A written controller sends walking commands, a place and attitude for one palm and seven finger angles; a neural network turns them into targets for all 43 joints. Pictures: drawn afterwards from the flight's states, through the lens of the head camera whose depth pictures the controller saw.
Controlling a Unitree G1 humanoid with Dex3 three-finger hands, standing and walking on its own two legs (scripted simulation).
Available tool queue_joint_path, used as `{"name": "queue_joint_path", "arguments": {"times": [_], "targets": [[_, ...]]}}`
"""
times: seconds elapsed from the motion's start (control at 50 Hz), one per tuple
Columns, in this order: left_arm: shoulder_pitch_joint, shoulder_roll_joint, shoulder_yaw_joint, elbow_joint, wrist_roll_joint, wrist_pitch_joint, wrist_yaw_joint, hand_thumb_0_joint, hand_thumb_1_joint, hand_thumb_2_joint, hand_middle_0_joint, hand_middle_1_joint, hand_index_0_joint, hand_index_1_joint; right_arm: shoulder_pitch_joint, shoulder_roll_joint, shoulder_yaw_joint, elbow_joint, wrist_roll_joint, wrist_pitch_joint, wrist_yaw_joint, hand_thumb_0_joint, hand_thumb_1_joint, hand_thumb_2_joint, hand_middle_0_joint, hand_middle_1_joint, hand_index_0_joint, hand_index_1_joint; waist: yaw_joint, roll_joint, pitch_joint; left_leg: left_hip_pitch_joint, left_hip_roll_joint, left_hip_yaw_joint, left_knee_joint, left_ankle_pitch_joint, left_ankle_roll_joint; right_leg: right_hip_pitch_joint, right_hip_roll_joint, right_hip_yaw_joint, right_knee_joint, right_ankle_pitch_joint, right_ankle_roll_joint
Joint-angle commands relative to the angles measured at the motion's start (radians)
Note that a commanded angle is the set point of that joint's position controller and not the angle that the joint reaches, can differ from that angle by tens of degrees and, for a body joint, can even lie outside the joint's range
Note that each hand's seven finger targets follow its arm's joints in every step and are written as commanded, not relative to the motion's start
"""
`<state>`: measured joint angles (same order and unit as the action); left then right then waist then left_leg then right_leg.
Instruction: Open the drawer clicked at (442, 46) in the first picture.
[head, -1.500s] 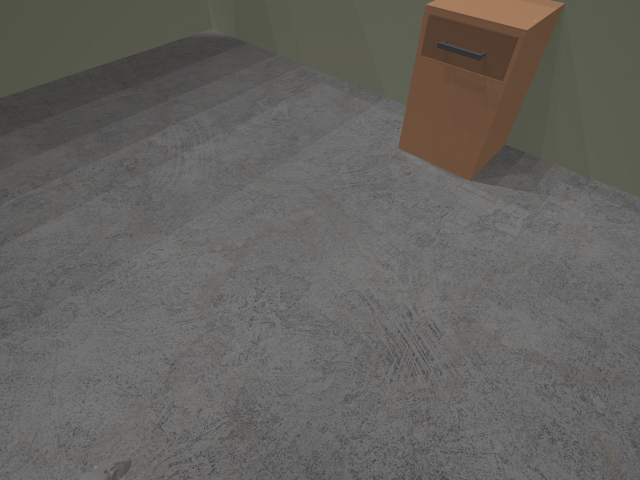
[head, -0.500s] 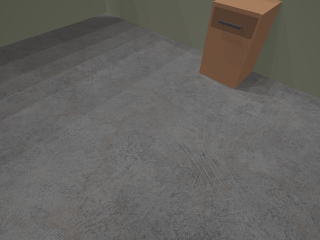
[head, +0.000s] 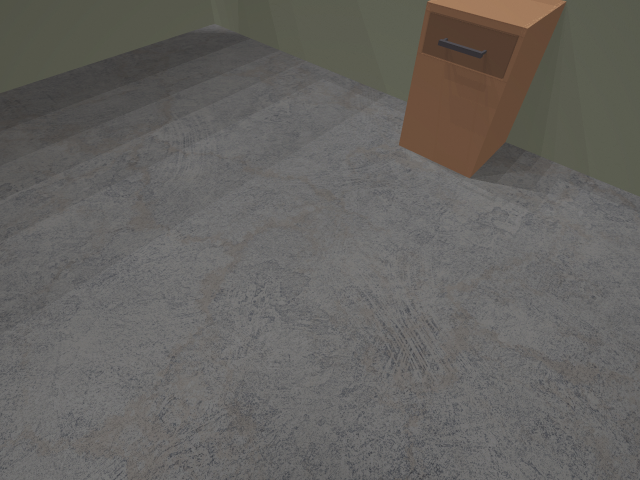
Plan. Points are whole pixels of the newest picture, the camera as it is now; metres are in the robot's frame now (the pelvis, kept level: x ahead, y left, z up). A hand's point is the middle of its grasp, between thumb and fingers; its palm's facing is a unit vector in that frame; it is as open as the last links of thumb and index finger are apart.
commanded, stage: walk to a spot facing it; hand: left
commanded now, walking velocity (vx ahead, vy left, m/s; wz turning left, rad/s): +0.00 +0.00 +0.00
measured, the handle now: (462, 47) +1.78 -0.51 -0.18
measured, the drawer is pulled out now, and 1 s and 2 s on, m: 0.00 0.00 0.00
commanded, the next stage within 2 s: none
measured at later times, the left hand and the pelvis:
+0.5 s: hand out of the picture +0.07 +0.19 -0.20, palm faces -0.09 -0.98 -0.15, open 7.4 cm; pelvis +0.10 +0.01 -0.02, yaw -6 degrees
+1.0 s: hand (270, 356) +0.35 +0.11 -0.18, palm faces -0.11 -0.97 -0.20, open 7.2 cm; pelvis +0.30 -0.07 -0.01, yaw -8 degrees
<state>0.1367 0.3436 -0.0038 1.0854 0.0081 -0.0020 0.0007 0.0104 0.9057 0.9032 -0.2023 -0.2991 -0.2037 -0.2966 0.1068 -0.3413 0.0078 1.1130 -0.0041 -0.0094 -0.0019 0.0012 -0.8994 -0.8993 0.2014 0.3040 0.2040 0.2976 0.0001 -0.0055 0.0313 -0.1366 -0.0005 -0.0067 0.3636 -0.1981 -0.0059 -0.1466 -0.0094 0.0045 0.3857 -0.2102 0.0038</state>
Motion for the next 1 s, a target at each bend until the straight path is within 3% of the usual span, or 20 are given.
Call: {"name": "queue_joint_path", "arguments": {"times": [0.0, 0.06, 0.16, 0.32, 0.34, 0.36, 0.38, 0.4, 0.48, 0.54, 0.6, 0.66, 0.68, 0.7, 0.72, 0.74, 0.78, 0.84, 0.9, 0.98], "targets": [[-0.040, 0.205, 0.039, -0.057, 0.003, -0.026, 0.011, 0.000, 0.900, 0.900, -0.200, -0.300, -0.200, -0.300, -0.049, -0.206, -0.044, -0.067, -0.003, -0.025, -0.011, 0.000, -0.900, -0.900, 0.200, 0.300, 0.200, 0.300, 0.004, 0.006, -0.070, 0.022, 0.120, -0.092, -0.046, 0.166, 0.032, 0.016, -0.116, 0.091, -0.066, 0.158, -0.032], [0.032, 0.077, 0.011, -0.024, 0.003, -0.005, 0.014, 0.000, 0.900, 0.900, -0.200, -0.300, -0.200, -0.300, 0.021, -0.075, -0.012, -0.035, -0.011, -0.005, -0.005, 0.000, -0.900, -0.900, 0.200, 0.300, 0.200, 0.300, 0.001, -0.012, -0.074, 0.019, 0.107, -0.062, -0.028, 0.019, 0.010, 0.004, -0.104, 0.096, -0.071, -0.023, -0.017], [0.099, 0.094, 0.032, -0.034, 0.015, 0.011, -0.008, 0.000, 0.900, 0.900, -0.200, -0.300, -0.200, -0.300, 0.064, -0.081, -0.027, -0.045, -0.024, 0.005, 0.004, 0.000, -0.900, -0.900, 0.200, 0.300, 0.200, 0.300, 0.011, -0.039, 0.089, -0.134, 0.082, -0.047, 0.005, -0.371, 0.022, -0.125, -0.084, 0.170, -0.087, -0.408, -0.057], [0.195, 0.058, 0.062, -0.037, 0.009, -0.022, -0.004, 0.000, 0.900, 0.900, -0.200, -0.300, -0.200, -0.300, 0.194, -0.005, -0.037, -0.054, -0.013, -0.039, -0.003, 0.000, -0.900, -0.900, 0.200, 0.300, 0.200, 0.300, -0.019, -0.071, 0.080, -0.112, 0.067, 0.044, 0.156, -0.225, 0.029, -0.121, -0.126, 0.241, 0.006, -0.206, -0.135], [0.173, 0.035, 0.061, -0.046, 0.008, -0.024, -0.005, 0.000, 0.900, 0.900, -0.200, -0.300, -0.200, -0.300, 0.251, -0.009, -0.041, -0.036, -0.012, -0.047, -0.006, 0.000, -0.900, -0.900, 0.200, 0.300, 0.200, 0.300, -0.046, 0.007, 0.076, -0.016, 0.106, -0.014, 0.087, -0.187, 0.051, -0.195, -0.077, 0.179, 0.110, -0.153, -0.113], [0.135, -0.018, 0.055, -0.064, 0.007, -0.027, -0.010, 0.000, 0.900, 0.900, -0.200, -0.300, -0.200, -0.300, 0.363, -0.054, -0.055, 0.005, -0.019, -0.057, -0.013, 0.000, -0.900, -0.900, 0.200, 0.300, 0.200, 0.300, -0.092, 0.190, 0.057, 0.158, 0.228, -0.193, -0.021, -0.090, 0.112, -0.352, 0.021, 0.039, 0.371, -0.082, -0.073], [0.045, -0.052, 0.044, -0.108, 0.007, -0.043, -0.009, 0.000, 0.900, 0.900, -0.200, -0.300, -0.200, -0.300, 0.494, -0.089, -0.071, 0.044, -0.024, -0.064, -0.022, 0.000, -0.900, -0.900, 0.200, 0.300, 0.200, 0.300, -0.136, 0.333, 0.085, 0.301, 0.373, -0.374, -0.112, 0.118, 0.185, -0.571, 0.059, -0.061, 0.593, -0.296, -0.040], [-0.010, -0.035, 0.049, -0.129, 0.015, -0.047, -0.003, 0.000, 0.900, 0.900, -0.200, -0.300, -0.200, -0.300, 0.550, -0.050, -0.058, 0.063, -0.025, -0.066, -0.032, 0.000, -0.900, -0.900, 0.200, 0.300, 0.200, 0.300, -0.142, 0.240, 0.127, 0.334, 0.410, -0.388, -0.088, 0.361, 0.202, -0.661, 0.007, -0.001, 0.696, -0.330, -0.041], [-0.007, -0.094, 0.055, -0.118, 0.013, -0.038, -0.028, 0.000, 0.900, 0.900, -0.200, -0.300, -0.200, -0.300, 0.457, 0.019, -0.048, 0.035, -0.023, -0.081, -0.042, 0.000, -0.900, -0.900, 0.200, 0.300, 0.200, 0.300, -0.068, 0.096, 0.145, 0.242, 0.348, -0.176, -0.106, 0.386, 0.184, -0.626, -0.079, -0.025, 0.705, -0.230, -0.034], [-0.054, -0.137, 0.048, -0.140, 0.011, -0.026, -0.043, 0.000, 0.900, 0.900, -0.200, -0.300, -0.200, -0.300, 0.436, 0.046, -0.045, 0.038, -0.023, -0.086, -0.044, 0.000, -0.900, -0.900, 0.200, 0.300, 0.200, 0.300, -0.043, 0.144, 0.179, 0.140, 0.268, -0.019, -0.170, 0.322, 0.144, -0.520, -0.075, -0.104, 0.508, -0.110, -0.027], [-0.015, -0.148, 0.049, -0.133, 0.007, -0.027, -0.043, 0.000, 0.900, 0.900, -0.200, -0.300, -0.200, -0.300, 0.419, 0.032, -0.049, 0.052, -0.017, -0.084, -0.042, 0.000, -0.900, -0.900, 0.200, 0.300, 0.200, 0.300, -0.003, 0.153, 0.138, 0.081, 0.242, 0.070, -0.127, 0.531, 0.129, -0.286, -0.008, -0.182, 0.332, -0.031, -0.052], [0.259, -0.092, 0.074, -0.048, 0.018, -0.035, -0.026, 0.000, 0.900, 0.900, -0.200, -0.300, -0.200, -0.300, 0.376, -0.003, -0.062, 0.050, -0.005, -0.082, -0.040, 0.000, -0.900, -0.900, 0.200, 0.300, 0.200, 0.300, 0.125, 0.102, -0.020, 0.055, 0.227, 0.141, 0.202, 0.719, 0.086, 0.054, 0.033, -0.180, 0.222, 0.077, -0.092], [0.389, -0.036, 0.090, -0.012, 0.024, -0.047, -0.016, 0.000, 0.900, 0.900, -0.200, -0.300, -0.200, -0.300, 0.381, 0.015, -0.062, 0.043, -0.002, -0.082, -0.029, 0.000, -0.900, -0.900, 0.200, 0.300, 0.200, 0.300, 0.178, 0.040, -0.110, -0.074, 0.182, 0.147, 0.411, 0.551, 0.055, 0.265, -0.018, -0.108, 0.178, 0.099, -0.116], [0.469, 0.069, 0.117, 0.007, 0.029, -0.057, 0.000, 0.000, 0.900, 0.900, -0.200, -0.300, -0.200, -0.300, 0.430, 0.092, -0.050, 0.030, 0.010, -0.083, -0.019, 0.000, -0.900, -0.900, 0.200, 0.300, 0.200, 0.300, 0.189, -0.189, -0.211, -0.300, 0.071, 0.159, 0.754, -0.037, 0.023, 0.436, -0.289, 0.256, 0.089, 0.003, -0.214], [0.455, 0.125, 0.126, 0.007, 0.008, -0.054, 0.004, 0.000, 0.900, 0.900, -0.200, -0.300, -0.200, -0.300, 0.423, 0.116, -0.050, 0.001, 0.009, -0.079, -0.022, 0.000, -0.900, -0.900, 0.200, 0.300, 0.200, 0.300, 0.146, -0.251, -0.244, -0.407, 0.021, 0.061, 1.020, -0.356, 0.031, 0.391, -0.454, 0.599, -0.079, -0.074, -0.283], [0.345, 0.099, 0.123, -0.025, -0.002, -0.048, 0.006, 0.000, 0.900, 0.900, -0.200, -0.300, -0.200, -0.300, 0.370, 0.108, -0.058, -0.009, 0.007, -0.071, -0.019, 0.000, -0.900, -0.900, 0.200, 0.300, 0.200, 0.300, 0.120, -0.148, -0.120, -0.447, 0.087, 0.012, 1.074, -0.292, 0.046, 0.253, -0.444, 0.550, -0.155, -0.280, -0.287], [0.194, 0.004, 0.091, -0.058, 0.002, -0.055, 0.010, 0.000, 0.900, 0.900, -0.200, -0.300, -0.200, -0.300, 0.282, 0.121, -0.062, -0.021, -0.009, -0.061, -0.010, 0.000, -0.900, -0.900, 0.200, 0.300, 0.200, 0.300, 0.053, -0.031, 0.043, -0.438, 0.155, -0.010, 1.021, -0.153, 0.042, -0.043, -0.378, 0.393, -0.184, -0.274, -0.213], [0.128, -0.056, 0.066, -0.067, 0.012, -0.068, 0.011, 0.000, 0.900, 0.900, -0.200, -0.300, -0.200, -0.300, 0.351, 0.169, -0.056, -0.002, -0.024, -0.020, -0.006, 0.000, -0.900, -0.900, 0.200, 0.300, 0.200, 0.300, -0.034, -0.010, 0.060, -0.352, 0.172, 0.018, 0.902, -0.089, 0.012, -0.220, -0.284, 0.146, -0.201, -0.107, -0.165], [0.134, -0.067, 0.063, -0.055, 0.015, -0.076, 0.011, 0.000, 0.900, 0.900, -0.200, -0.300, -0.200, -0.300, 0.329, 0.168, -0.063, -0.029, -0.022, -0.003, 0.004, 0.000, -0.900, -0.900, 0.200, 0.300, 0.200, 0.300, -0.057, -0.070, 0.079, -0.353, 0.180, 0.046, 0.778, -0.020, -0.014, -0.271, -0.240, 0.060, -0.244, -0.093, -0.162], [0.203, -0.063, 0.064, -0.034, 0.013, -0.087, 0.009, 0.000, 0.900, 0.900, -0.200, -0.300, -0.200, -0.300, 0.184, 0.150, -0.069, -0.097, -0.021, -0.013, 0.021, 0.000, -0.900, -0.900, 0.200, 0.300, 0.200, 0.300, -0.020, -0.079, 0.088, -0.442, 0.179, 0.059, 0.607, 0.053, -0.026, -0.140, -0.231, 0.052, -0.249, -0.042, -0.172]]}}
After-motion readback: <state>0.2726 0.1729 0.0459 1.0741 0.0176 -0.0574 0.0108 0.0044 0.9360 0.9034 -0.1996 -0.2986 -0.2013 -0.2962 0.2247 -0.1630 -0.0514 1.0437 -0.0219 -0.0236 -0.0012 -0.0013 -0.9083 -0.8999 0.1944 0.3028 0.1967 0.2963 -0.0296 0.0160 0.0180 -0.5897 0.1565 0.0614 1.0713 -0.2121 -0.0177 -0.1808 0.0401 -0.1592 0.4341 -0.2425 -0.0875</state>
